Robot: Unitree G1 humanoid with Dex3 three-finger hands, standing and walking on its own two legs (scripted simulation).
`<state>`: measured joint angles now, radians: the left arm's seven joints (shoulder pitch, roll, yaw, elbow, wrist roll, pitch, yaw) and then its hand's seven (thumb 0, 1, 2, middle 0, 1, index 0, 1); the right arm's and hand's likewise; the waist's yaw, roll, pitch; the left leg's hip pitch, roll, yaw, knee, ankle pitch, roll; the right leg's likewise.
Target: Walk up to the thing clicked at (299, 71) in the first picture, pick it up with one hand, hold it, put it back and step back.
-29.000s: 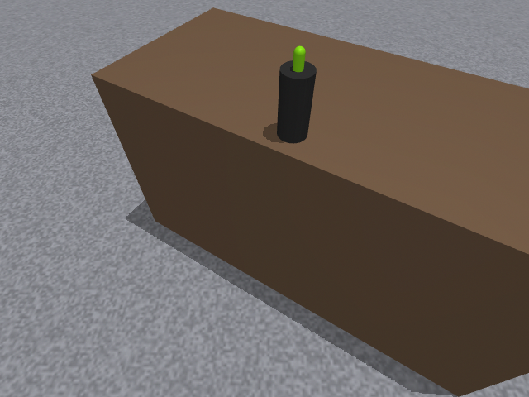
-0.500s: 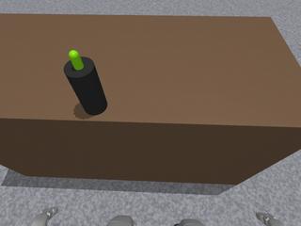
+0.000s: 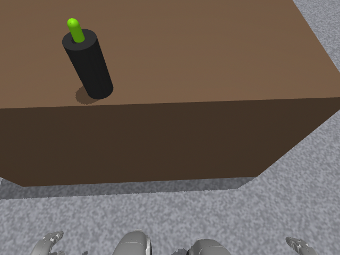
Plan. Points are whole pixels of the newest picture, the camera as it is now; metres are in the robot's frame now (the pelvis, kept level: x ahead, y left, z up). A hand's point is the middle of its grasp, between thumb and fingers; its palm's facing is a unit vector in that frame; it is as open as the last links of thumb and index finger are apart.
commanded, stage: step back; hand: left
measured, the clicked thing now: (88, 60) +0.53 +0.21 +0.10
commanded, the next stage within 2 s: none
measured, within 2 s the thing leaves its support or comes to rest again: neither
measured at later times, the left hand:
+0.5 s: hand out of the picture -0.03 +0.29 -0.14, palm faces +0.07 -0.92 -0.38, open 7.4 cm
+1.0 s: hand out of the picture -0.20 +0.24 -0.12, palm faces +0.02 -0.90 -0.44, open 7.4 cm
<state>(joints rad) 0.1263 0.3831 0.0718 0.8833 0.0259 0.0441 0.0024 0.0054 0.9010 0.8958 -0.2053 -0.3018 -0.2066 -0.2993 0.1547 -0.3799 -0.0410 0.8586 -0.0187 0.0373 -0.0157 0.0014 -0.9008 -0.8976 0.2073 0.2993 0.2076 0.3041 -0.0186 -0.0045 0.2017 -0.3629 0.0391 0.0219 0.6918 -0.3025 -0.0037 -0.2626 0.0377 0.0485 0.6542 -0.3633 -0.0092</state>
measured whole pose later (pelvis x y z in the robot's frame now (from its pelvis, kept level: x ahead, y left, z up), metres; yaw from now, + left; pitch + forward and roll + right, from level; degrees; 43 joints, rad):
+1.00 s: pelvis -0.28 -0.04 +0.01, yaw +3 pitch -2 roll +2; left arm 0.18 0.36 0.07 0.82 0.05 0.04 0.01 0.01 0.90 0.90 -0.21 -0.30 -0.21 -0.30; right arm 0.19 -0.42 -0.05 0.86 -0.01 0.05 -0.03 0.00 -0.91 -0.90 0.20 0.30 0.20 0.30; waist 0.01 0.02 0.15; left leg -0.42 -0.08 -0.09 1.03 -0.52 -0.02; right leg -0.31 -0.04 0.00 0.64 -0.30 -0.01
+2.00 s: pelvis -0.54 -0.07 +0.01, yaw +5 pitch -3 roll -1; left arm 0.23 0.37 0.06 1.01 0.04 -0.01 -0.02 0.01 0.90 0.90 -0.20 -0.30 -0.21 -0.30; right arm 0.19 -0.36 -0.04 0.98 -0.04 0.02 0.01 0.00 -0.90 -0.90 0.21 0.30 0.21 0.30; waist 0.01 0.03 0.06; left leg -0.25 0.03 -0.04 0.68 -0.42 0.00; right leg -0.24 0.02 -0.02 0.58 -0.27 -0.02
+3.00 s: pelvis -0.51 -0.05 +0.03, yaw +5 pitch -3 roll +0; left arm 0.06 0.34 0.00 1.13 0.01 -0.02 -0.01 0.00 0.90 0.90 -0.21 -0.30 -0.21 -0.30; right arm 0.06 -0.35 -0.01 1.12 -0.01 -0.01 0.01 0.00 -0.91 -0.90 0.20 0.30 0.20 0.30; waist -0.01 0.00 0.08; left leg -0.09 0.02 0.01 0.33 -0.19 -0.01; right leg -0.09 -0.01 0.01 0.33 -0.19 0.01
